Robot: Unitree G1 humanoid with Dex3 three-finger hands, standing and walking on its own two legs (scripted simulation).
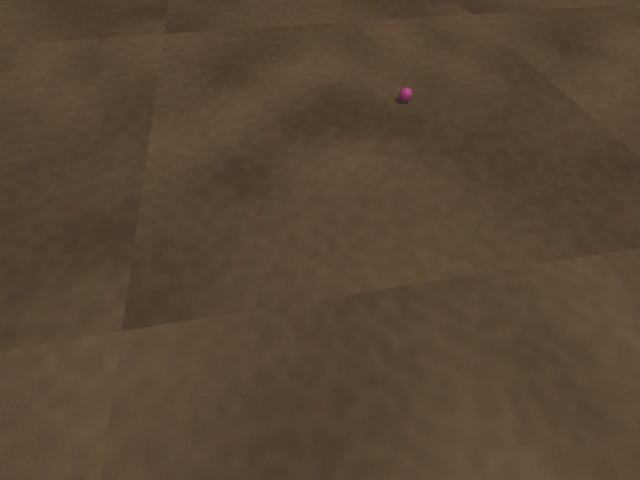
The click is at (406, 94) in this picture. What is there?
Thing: free ball
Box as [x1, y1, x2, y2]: [399, 88, 412, 101]
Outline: 409,88 403,88 399,92 399,96 402,100 405,101 411,97 412,93
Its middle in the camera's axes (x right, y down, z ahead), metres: +0.53 -0.86 +2.36
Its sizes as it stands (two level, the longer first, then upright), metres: 0.080 0.080 0.080
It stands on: the floor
